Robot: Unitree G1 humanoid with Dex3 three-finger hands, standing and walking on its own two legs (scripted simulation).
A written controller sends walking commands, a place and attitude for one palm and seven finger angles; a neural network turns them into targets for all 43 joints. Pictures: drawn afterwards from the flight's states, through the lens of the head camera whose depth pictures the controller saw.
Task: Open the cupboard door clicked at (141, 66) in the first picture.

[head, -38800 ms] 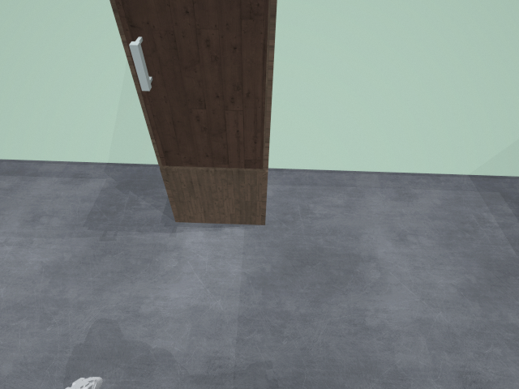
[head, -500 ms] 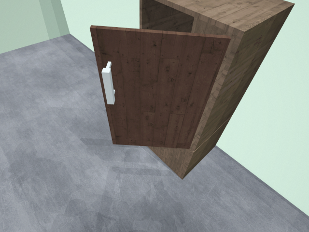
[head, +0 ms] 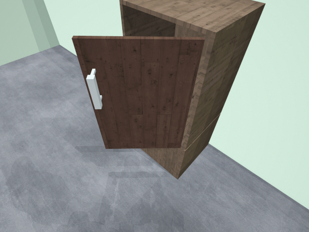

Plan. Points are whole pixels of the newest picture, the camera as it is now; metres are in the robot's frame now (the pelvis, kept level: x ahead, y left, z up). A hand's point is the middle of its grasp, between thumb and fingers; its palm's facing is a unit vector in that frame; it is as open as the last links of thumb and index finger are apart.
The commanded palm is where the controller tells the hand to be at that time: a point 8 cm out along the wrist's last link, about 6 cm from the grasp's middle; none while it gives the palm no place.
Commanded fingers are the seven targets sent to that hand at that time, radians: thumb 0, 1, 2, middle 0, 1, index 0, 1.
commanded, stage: come to a stop and stand still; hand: left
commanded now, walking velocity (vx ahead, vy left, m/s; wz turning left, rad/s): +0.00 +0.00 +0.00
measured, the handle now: (96, 89) +0.55 +0.23 +0.05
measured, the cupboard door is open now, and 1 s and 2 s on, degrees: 44 44 44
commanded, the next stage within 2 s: look again from close up in 1.06 s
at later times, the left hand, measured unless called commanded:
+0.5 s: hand out of the picture -0.01 +0.19 -0.18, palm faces +0.06 -0.98 -0.20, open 7.4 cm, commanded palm none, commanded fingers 0.00 0.90 0.90 -0.20 -0.30 -0.20 -0.30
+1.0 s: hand out of the picture +0.03 +0.19 -0.18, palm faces +0.04 -0.98 -0.17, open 7.4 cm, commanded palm none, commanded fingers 0.00 0.90 0.90 -0.20 -0.30 -0.20 -0.30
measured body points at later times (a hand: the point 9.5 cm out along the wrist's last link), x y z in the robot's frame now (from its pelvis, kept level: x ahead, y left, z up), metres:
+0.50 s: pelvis +0.01 +0.02 +0.00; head +0.01 +0.02 +0.45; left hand -0.01 +0.24 -0.16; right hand +0.01 -0.20 -0.16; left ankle +0.05 +0.11 -0.74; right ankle +0.00 -0.12 -0.74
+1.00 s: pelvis +0.03 +0.02 +0.00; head +0.04 +0.04 +0.45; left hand +0.03 +0.24 -0.16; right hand +0.07 -0.21 -0.15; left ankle +0.05 +0.11 -0.74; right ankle +0.00 -0.12 -0.74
